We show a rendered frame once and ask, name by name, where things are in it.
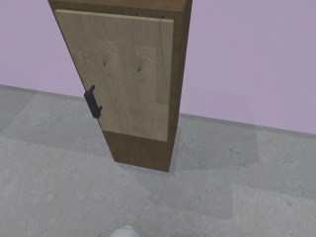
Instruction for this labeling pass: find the handle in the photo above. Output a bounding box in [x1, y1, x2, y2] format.
[84, 85, 103, 119]

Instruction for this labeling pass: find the robot left thigh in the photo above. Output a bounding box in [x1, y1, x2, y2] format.
[110, 227, 139, 237]

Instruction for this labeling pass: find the cupboard door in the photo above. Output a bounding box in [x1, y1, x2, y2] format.
[54, 9, 174, 142]

